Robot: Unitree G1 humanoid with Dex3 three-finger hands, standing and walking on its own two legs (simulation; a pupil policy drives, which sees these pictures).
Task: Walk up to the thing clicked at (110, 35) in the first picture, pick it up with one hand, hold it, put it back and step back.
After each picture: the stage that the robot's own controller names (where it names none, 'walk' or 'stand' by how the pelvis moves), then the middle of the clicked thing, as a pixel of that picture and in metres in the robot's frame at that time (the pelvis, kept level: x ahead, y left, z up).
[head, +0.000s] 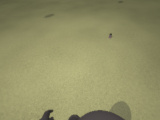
stand; (110, 35) +2.11 -0.51 -0.72
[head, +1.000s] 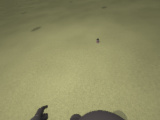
walk; (97, 40) +2.01 -0.06 -0.70
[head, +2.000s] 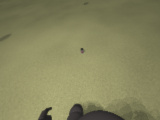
walk; (82, 50) +1.40 +0.28 -0.72
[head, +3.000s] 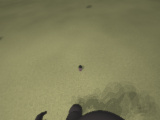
walk; (80, 68) +0.92 +0.24 -0.72
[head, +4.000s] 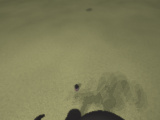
walk; (76, 87) +0.54 +0.19 -0.69
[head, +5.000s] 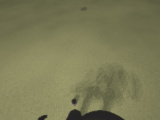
stand; (74, 102) +0.32 +0.20 -0.70
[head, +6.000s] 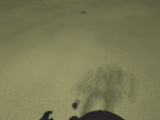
stand; (74, 106) +0.30 +0.19 -0.73
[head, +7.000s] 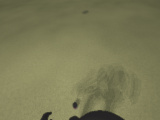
stand; (75, 105) +0.30 +0.18 -0.73
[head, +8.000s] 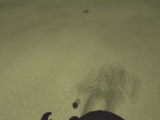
stand; (75, 106) +0.30 +0.18 -0.73
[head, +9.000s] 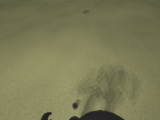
stand; (75, 106) +0.29 +0.18 -0.73
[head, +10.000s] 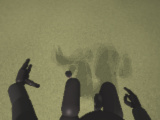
go down; (68, 74) +0.36 +0.20 -0.42
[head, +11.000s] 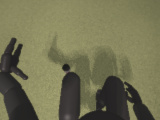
go down; (66, 68) +0.38 +0.22 -0.31
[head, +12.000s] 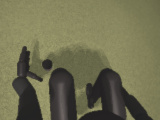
close in; (47, 65) +0.36 +0.25 -0.23
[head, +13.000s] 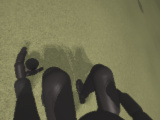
close; (32, 65) +0.36 +0.26 -0.22
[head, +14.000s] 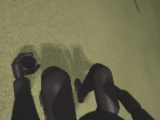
close; (29, 64) +0.37 +0.26 -0.22
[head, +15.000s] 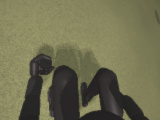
lift; (44, 65) +0.33 +0.25 -0.18
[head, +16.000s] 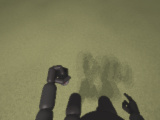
lift; (63, 76) +0.31 +0.19 +0.00
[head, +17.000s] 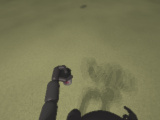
hold; (66, 76) +0.32 +0.18 +0.01
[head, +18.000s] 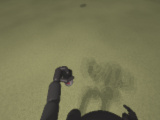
hold; (68, 77) +0.32 +0.17 +0.00
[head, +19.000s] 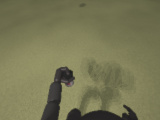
hold; (68, 78) +0.32 +0.17 -0.01
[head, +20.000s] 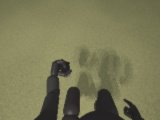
crouch; (65, 69) +0.37 +0.18 -0.06
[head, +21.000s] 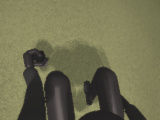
lower; (40, 59) +0.40 +0.26 -0.19
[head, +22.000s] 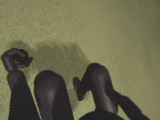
lower; (22, 59) +0.41 +0.27 -0.22
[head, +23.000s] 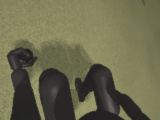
lower; (26, 58) +0.40 +0.28 -0.22
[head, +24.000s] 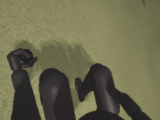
lower; (26, 59) +0.40 +0.27 -0.22
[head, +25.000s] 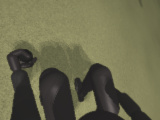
lower; (26, 59) +0.39 +0.27 -0.22
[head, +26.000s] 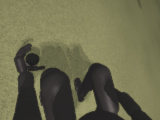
open; (31, 62) +0.39 +0.24 -0.22
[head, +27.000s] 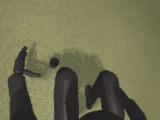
stand; (53, 63) +0.38 +0.23 -0.25
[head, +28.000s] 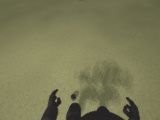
stand; (73, 97) +0.33 +0.17 -0.63
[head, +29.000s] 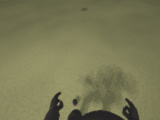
stand; (75, 102) +0.33 +0.17 -0.67
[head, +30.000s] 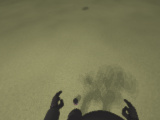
stand; (75, 101) +0.33 +0.17 -0.67
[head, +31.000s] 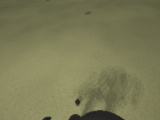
walk; (77, 102) +0.35 +0.16 -0.72
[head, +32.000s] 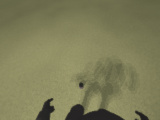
walk; (81, 85) +0.45 +0.13 -0.70
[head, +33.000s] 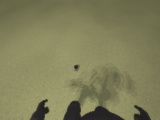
walk; (76, 68) +0.74 +0.21 -0.70
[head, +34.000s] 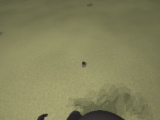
stand; (83, 64) +0.99 +0.15 -0.70
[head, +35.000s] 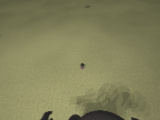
stand; (82, 66) +0.98 +0.17 -0.73
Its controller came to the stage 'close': yes
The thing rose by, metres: 0.71
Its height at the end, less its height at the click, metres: +0.00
